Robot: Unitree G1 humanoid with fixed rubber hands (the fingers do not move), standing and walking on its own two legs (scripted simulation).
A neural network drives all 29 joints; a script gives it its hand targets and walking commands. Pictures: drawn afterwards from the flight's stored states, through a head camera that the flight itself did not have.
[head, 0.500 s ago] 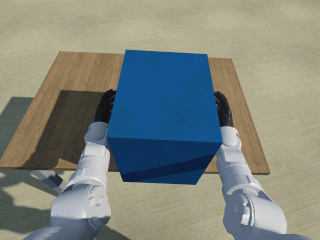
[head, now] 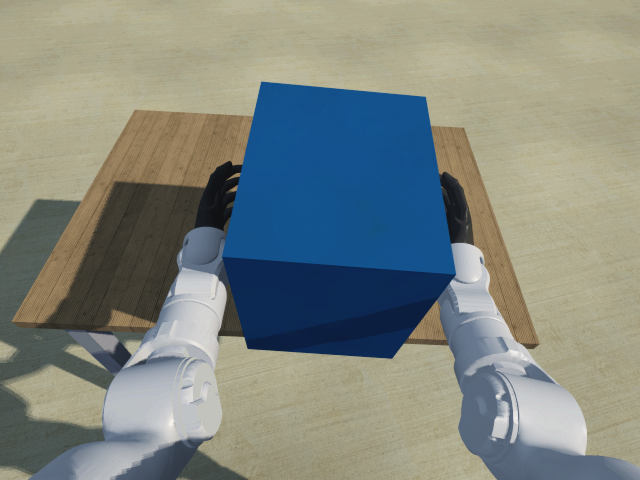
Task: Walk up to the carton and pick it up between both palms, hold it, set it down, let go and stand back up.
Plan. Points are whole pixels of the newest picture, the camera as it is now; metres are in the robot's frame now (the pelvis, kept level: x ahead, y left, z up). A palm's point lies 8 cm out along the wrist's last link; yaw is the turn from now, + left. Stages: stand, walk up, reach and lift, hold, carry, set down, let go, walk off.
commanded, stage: reach and lift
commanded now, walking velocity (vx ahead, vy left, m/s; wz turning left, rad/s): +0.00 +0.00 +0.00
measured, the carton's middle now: (331, 230) +0.43 +0.03 +0.04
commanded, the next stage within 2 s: none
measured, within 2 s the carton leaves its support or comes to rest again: neither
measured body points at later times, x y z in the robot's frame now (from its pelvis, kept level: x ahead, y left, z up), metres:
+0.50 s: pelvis +0.01 +0.00 +0.00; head -0.01 +0.03 +0.45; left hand +0.41 +0.19 +0.13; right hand +0.41 -0.13 +0.13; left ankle +0.01 +0.13 -0.75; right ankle +0.01 -0.14 -0.75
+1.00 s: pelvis -0.01 +0.00 +0.00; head -0.04 +0.03 +0.45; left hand +0.39 +0.18 +0.17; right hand +0.40 -0.14 +0.18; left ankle +0.01 +0.13 -0.75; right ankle +0.01 -0.14 -0.75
